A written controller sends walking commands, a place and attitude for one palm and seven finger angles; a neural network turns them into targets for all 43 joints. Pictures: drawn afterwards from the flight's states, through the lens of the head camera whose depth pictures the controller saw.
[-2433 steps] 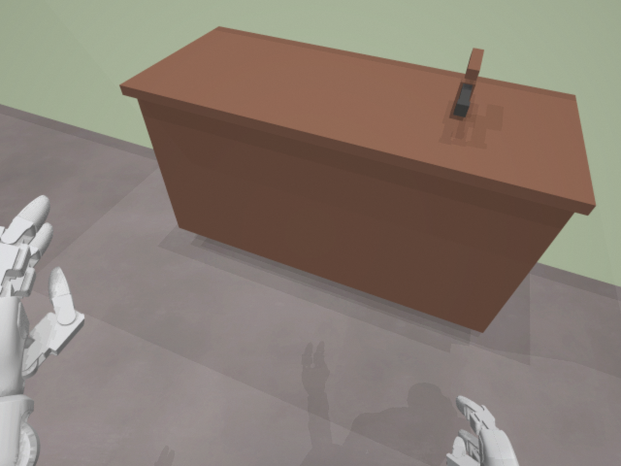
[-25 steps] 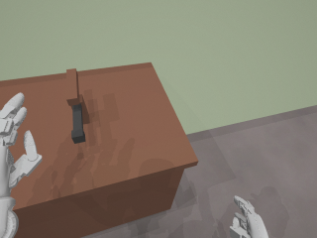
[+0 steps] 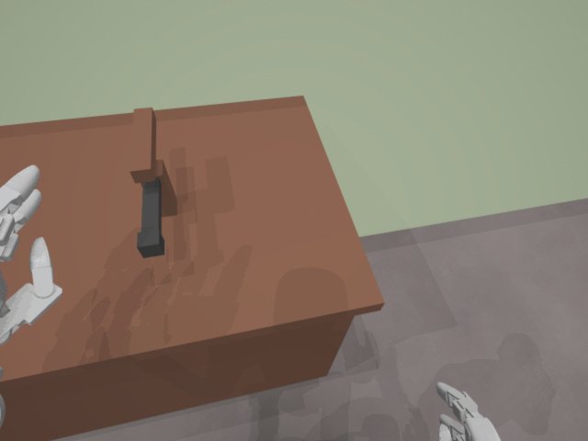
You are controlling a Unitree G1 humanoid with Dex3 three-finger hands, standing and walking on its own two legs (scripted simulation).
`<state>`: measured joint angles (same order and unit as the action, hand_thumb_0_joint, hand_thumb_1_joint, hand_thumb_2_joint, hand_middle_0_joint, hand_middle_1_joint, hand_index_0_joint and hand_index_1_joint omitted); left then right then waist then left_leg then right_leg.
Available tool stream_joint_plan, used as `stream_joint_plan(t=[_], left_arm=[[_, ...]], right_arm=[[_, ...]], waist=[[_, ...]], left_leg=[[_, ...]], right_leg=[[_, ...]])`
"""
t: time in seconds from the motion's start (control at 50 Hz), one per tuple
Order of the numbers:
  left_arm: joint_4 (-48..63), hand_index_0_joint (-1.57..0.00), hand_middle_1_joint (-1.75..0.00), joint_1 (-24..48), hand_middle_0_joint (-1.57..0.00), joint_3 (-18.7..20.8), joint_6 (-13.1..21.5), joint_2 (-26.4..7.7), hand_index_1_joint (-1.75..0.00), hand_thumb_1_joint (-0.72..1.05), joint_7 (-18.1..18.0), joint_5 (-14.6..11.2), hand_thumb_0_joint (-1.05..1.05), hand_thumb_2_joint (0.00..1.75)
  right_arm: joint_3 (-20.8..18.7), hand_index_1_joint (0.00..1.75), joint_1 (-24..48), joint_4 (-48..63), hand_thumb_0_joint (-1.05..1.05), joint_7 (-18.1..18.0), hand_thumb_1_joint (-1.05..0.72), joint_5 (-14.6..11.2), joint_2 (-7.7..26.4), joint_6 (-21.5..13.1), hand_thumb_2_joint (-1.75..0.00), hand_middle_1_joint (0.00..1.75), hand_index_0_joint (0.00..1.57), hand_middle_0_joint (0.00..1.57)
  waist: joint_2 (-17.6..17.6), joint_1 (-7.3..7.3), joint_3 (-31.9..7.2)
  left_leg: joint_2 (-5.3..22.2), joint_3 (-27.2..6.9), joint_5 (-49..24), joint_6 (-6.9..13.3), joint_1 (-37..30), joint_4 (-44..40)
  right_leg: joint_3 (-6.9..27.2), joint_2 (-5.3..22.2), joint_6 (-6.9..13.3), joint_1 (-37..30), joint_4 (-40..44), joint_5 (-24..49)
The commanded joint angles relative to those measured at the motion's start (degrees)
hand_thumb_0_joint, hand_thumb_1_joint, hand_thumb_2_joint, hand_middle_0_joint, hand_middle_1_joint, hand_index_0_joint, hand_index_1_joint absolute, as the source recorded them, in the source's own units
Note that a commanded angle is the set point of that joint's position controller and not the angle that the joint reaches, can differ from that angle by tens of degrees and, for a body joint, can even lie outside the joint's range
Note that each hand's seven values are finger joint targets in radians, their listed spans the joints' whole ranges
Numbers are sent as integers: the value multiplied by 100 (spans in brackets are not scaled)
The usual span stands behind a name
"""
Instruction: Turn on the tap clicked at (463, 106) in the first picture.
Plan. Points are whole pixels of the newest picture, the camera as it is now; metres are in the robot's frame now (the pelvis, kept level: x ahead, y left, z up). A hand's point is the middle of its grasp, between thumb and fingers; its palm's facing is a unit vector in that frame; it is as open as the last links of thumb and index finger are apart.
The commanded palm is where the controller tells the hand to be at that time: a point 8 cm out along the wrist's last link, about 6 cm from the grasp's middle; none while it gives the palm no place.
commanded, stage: come to a stop and stand still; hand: left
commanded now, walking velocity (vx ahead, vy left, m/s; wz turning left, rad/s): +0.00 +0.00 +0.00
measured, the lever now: (151, 243) +0.34 +0.23 +0.05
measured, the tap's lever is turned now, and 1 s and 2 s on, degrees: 0 0 0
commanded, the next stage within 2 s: look again from close up in 0.98 s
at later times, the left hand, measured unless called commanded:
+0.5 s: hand (12, 318) +0.19 +0.27 +0.16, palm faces +0.37 -0.85 -0.37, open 7.4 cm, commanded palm +0.13 +0.30 +0.18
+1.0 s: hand (4, 340) +0.17 +0.27 +0.16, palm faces +0.33 -0.86 -0.38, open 7.4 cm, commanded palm +0.11 +0.30 +0.18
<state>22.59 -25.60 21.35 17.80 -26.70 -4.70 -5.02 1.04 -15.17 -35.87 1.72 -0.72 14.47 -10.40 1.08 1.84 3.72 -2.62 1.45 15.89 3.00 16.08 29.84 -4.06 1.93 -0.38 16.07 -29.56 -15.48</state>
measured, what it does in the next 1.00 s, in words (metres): stands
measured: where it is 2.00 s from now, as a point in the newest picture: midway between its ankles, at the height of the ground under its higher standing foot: outside the picture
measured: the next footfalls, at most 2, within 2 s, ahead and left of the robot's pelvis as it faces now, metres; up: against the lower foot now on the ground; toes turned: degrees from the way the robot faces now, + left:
none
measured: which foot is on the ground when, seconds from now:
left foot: down 0.00-1.00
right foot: down 0.00-1.00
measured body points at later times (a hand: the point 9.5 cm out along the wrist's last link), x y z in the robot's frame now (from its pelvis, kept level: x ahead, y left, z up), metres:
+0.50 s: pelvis -0.02 +0.01 +0.00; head +0.01 +0.03 +0.45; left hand +0.16 +0.32 +0.18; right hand +0.17 -0.20 -0.07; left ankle +0.00 +0.08 -0.74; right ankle +0.00 -0.12 -0.74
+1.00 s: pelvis -0.04 +0.02 +0.00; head +0.00 +0.04 +0.45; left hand +0.15 +0.32 +0.18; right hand +0.14 -0.21 -0.07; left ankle +0.00 +0.08 -0.74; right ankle +0.00 -0.12 -0.74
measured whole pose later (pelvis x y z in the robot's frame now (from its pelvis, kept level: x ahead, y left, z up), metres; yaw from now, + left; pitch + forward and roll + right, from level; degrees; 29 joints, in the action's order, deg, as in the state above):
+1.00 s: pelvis -0.04 +0.02 +0.00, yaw +2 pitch +0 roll -1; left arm 25.5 -25.9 20.9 15.9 -25.3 -3.5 -7.3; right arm 0.2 -12.0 -34.3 0.9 -2.2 12.5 -10.2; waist 1.8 1.4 4.8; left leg -4.2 -0.3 11.2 4.0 16.5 27.5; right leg -5.9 3.4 -1.5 14.9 -25.7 -10.7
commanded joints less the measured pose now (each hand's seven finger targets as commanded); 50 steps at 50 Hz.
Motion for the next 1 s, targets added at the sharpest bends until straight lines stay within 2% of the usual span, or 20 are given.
stream_joint_plan(t=[0.0, 0.02, 0.06, 0.14, 0.28, 0.32, 0.34, 0.42, 0.44, 0.52, 0.58, 0.62, 0.64, 0.72, 0.74, 0.82, 0.84, 0.92, 0.94, 0.98], left_arm=[[1430, -20, -30, 752, -20, 959, 351, -1302, -30, 90, -260, -70, 0, 90], [1589, -20, -30, 776, -20, 975, 324, -1344, -30, 90, -273, -84, 0, 90], [1607, -20, -30, 640, -20, 792, 309, -1115, -30, 90, -263, -61, 0, 90], [1464, -20, -30, 344, -20, 759, 286, -941, -30, 90, -249, -64, 0, 90], [1160, -20, -30, 448, -20, 747, 214, -886, -30, 90, -135, -172, 0, 90], [1227, -20, -30, 446, -20, 774, 178, -944, -30, 90, -113, -203, 0, 90], [1200, -20, -30, 462, -20, 625, 191, -774, -30, 90, -88, -199, 0, 90], [1344, -20, -30, 605, -20, 715, 154, -978, -30, 90, -72, -213, 0, 90], [1352, -20, -30, 639, -20, 527, 174, -764, -30, 90, -53, -203, 0, 90], [1433, -20, -30, 642, -20, 688, 158, -986, -30, 90, -57, -211, 0, 90], [1338, -20, -30, 565, -20, 624, 162, -865, -30, 90, -35, -239, 0, 90], [1323, -20, -30, 432, -20, 764, 135, -977, -30, 90, -40, -256, 0, 90], [1276, -20, -30, 412, -20, 584, 160, -755, -30, 90, -16, -265, 0, 90], [1393, -20, -30, 364, -20, 683, 158, -904, -30, 90, -13, -267, 0, 90], [1378, -20, -30, 356, -20, 564, 169, -768, -30, 90, -5, -263, 0, 90], [1430, -20, -30, 305, -20, 753, 152, -989, -30, 90, -27, -257, 0, 90], [1483, -20, -30, 350, -20, 562, 180, -771, -30, 90, -6, -255, 0, 90], [1452, -20, -30, 244, -20, 785, 141, -996, -30, 90, -18, -273, 0, 90], [1435, -20, -30, 231, -20, 651, 147, -805, -30, 90, -3, -287, 0, 90], [1449, -20, -30, 240, -20, 663, 128, -822, -30, 90, 0, -305, 0, 90]], right_arm=[[-334, 30, 345, 802, 0, -50, -90, -70, 740, -366, -90, 30, 20, 20], [-331, 30, 475, 815, 0, -24, -90, -113, 772, -380, -90, 30, 20, 20], [-365, 30, 351, 789, 0, -13, -90, -91, 763, -362, -90, 30, 20, 20], [-422, 30, 313, 797, 0, -3, -90, -108, 738, -300, -90, 30, 20, 20], [-431, 30, 542, 967, 0, -69, -90, -153, 688, -156, -90, 30, 20, 20], [-405, 30, 709, 998, 0, -69, -90, -193, 690, -160, -90, 30, 20, 20], [-403, 30, 571, 1003, 0, -78, -90, -159, 658, -144, -90, 30, 20, 20], [-366, 30, 785, 1020, 0, -69, -90, -202, 673, -177, -90, 30, 20, 20], [-360, 30, 664, 1019, 0, -77, -90, -163, 633, -169, -90, 30, 20, 20], [-350, 30, 792, 1035, 0, -76, -90, -201, 655, -202, -90, 30, 20, 20], [-354, 30, 694, 1023, 0, -90, -90, -171, 607, -221, -90, 30, 20, 20], [-368, 30, 781, 1008, 0, -88, -90, -201, 611, -246, -90, 30, 20, 20], [-367, 30, 670, 996, 0, -89, -90, -170, 595, -241, -90, 30, 20, 20], [-382, 30, 781, 999, 0, -91, -90, -220, 623, -307, -90, 30, 20, 20], [-375, 30, 698, 993, 0, -91, -90, -178, 599, -298, -90, 30, 20, 20], [-388, 30, 777, 1017, 0, -102, -90, -216, 612, -330, -90, 30, 20, 20], [-389, 30, 693, 1008, 0, -100, -90, -183, 600, -319, -90, 30, 20, 20], [-414, 30, 760, 1025, 0, -114, -90, -219, 608, -338, -90, 30, 20, 20], [-416, 30, 688, 1015, 0, -123, -90, -190, 570, -323, -90, 30, 20, 20], [-432, 30, 702, 1041, 0, -135, -90, -207, 592, -341, -90, 30, 20, 20]], waist=[[-503, 73, -1414], [-600, 55, -1509], [-597, 80, -1407], [-408, 74, -1340], [-192, 60, -1077], [-350, 46, -1143], [-299, 52, -1090], [-424, 38, -1019], [-450, 30, -964], [-579, 20, -927], [-385, 26, -866], [-344, 21, -986], [-289, 11, -972], [-434, 2, -963], [-467, 6, -938], [-555, 4, -896], [-525, -5, -863], [-480, 4, -948], [-328, 2, -963], [-368, 7, -925]], left_leg=[[450, -593, -2093, -272, -334, -244], [470, -647, -2252, -277, -534, -247], [510, -664, -2474, -339, -470, -266], [579, -704, -2462, -362, -477, -365], [615, -787, -1729, -366, -291, -619], [623, -853, -1592, -341, -425, -701], [648, -857, -1539, -364, -302, -723], [657, -990, -1090, -359, -280, -842], [684, -989, -1023, -372, -177, -878], [681, -1123, -653, -371, -125, -963], [667, -1099, -417, -352, 4, -968], [636, -1091, -491, -340, -149, -922], [651, -1074, -442, -348, -95, -931], [635, -1144, -482, -351, -183, -940], [665, -1130, -384, -347, -86, -986], [661, -1206, -439, -376, -96, -1023], [685, -1201, -383, -368, -38, -1038], [646, -1200, -524, -379, -167, -982], [654, -1147, -504, -365, -124, -975], [620, -1141, -578, -360, -135, -934]], right_leg=[[484, 504, 222, -890, 234, 2104], [536, 441, 233, -799, 158, 2027], [391, 473, 205, -838, 199, 2035], [277, 439, 169, -778, 219, 1814], [304, 468, 127, -643, 391, 1391], [382, 423, 133, -563, 353, 1218], [293, 440, 117, -616, 402, 1161], [385, 422, 112, -502, 430, 816], [299, 429, 99, -536, 449, 769], [363, 423, 103, -477, 483, 479], [353, 471, 88, -495, 603, 435], [424, 469, 106, -497, 643, 470], [343, 486, 97, -522, 672, 448], [418, 471, 101, -460, 678, 396], [352, 475, 85, -505, 681, 363], [371, 473, 78, -476, 654, 327], [319, 458, 77, -492, 657, 314], [397, 486, 86, -500, 695, 391], [357, 492, 76, -560, 722, 430], [409, 526, 86, -544, 755, 496]])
